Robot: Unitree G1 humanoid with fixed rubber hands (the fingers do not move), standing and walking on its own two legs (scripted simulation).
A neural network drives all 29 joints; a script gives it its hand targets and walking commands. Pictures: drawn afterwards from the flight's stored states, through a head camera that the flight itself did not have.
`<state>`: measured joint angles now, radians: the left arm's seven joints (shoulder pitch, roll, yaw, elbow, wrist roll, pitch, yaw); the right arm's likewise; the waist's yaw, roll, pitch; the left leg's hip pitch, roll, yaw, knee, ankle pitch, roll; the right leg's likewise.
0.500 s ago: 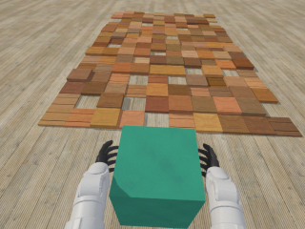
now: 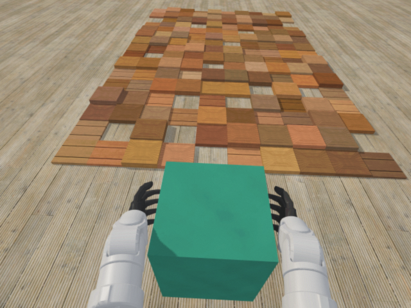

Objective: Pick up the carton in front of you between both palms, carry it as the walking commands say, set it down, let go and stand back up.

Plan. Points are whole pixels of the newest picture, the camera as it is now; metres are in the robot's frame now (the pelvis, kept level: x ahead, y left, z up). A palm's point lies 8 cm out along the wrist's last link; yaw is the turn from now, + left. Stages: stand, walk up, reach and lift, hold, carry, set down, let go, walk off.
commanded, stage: reach and lift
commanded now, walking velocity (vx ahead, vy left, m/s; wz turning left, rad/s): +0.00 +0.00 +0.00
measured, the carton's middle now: (211, 234) +0.31 +0.00 -0.04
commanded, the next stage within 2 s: hold in 0.50 s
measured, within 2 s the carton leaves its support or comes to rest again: neither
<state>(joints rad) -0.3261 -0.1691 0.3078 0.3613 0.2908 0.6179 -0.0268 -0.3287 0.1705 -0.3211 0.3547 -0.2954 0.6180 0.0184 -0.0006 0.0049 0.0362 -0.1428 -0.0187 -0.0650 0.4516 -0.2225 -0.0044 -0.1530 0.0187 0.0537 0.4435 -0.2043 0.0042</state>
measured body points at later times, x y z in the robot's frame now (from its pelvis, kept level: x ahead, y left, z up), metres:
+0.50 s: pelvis +0.01 +0.00 +0.00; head -0.01 +0.00 +0.45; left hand +0.31 +0.15 +0.03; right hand +0.31 -0.15 +0.03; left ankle +0.02 +0.12 -0.74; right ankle +0.03 -0.12 -0.74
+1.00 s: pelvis +0.00 +0.00 +0.00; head -0.04 +0.00 +0.45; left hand +0.30 +0.15 +0.05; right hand +0.30 -0.15 +0.05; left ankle +0.02 +0.12 -0.74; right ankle +0.03 -0.12 -0.74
